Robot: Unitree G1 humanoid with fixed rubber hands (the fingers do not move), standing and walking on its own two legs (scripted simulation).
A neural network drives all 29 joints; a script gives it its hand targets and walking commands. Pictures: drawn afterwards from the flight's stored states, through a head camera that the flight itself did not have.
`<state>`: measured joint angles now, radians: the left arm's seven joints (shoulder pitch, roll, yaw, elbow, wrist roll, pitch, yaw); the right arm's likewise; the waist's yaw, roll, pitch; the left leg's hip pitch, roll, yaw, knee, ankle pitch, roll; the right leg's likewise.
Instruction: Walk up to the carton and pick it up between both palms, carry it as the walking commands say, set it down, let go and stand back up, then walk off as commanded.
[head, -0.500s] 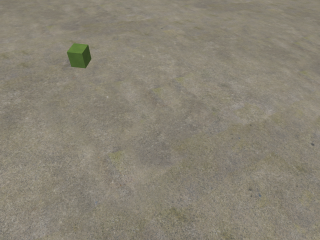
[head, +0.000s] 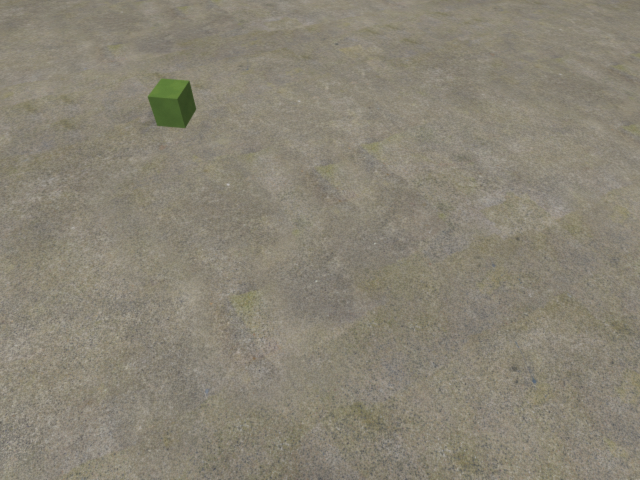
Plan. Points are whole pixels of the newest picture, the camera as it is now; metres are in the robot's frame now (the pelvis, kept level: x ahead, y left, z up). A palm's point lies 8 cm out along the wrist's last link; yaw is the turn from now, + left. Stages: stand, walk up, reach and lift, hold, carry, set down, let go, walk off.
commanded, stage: stand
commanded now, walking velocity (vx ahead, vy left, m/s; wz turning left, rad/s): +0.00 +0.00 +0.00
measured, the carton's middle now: (173, 103) +2.05 +0.71 -0.69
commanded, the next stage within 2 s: walk off in 0.62 s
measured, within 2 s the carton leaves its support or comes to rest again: neither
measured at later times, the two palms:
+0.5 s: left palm out of the picture -0.01 +0.18 -0.15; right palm out of the picture -0.02 -0.23 -0.15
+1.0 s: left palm out of the picture +0.00 +0.19 -0.15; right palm out of the picture +0.00 -0.25 -0.16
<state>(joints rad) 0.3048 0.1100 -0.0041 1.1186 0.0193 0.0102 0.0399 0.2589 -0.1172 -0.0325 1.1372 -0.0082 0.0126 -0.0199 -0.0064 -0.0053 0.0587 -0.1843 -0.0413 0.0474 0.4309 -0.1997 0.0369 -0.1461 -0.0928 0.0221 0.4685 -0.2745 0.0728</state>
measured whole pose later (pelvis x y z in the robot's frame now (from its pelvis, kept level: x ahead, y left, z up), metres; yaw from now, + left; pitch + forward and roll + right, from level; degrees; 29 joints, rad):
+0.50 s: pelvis +0.00 -0.02 +0.00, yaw +0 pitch -3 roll +1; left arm 0.31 0.10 -0.01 1.11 0.02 0.00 0.04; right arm 0.29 -0.11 -0.01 1.16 -0.01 0.01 -0.03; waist -0.01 0.00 0.05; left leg -0.20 0.00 0.03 0.45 -0.21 0.00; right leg -0.16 -0.05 0.00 0.49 -0.29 0.04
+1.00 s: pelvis +0.00 -0.03 -0.01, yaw +5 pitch -1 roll -1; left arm 0.27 0.12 0.02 1.03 0.04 -0.01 0.06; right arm 0.31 -0.16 -0.04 1.10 -0.02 0.06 -0.03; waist 0.01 0.03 0.06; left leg -0.41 0.02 0.01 0.93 -0.45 -0.04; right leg -0.21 -0.06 -0.08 0.59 -0.35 0.02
